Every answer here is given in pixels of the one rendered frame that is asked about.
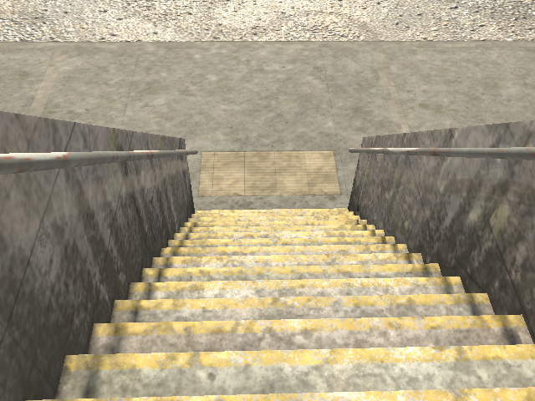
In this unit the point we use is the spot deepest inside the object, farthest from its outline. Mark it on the stairs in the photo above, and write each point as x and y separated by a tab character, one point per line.
299	305

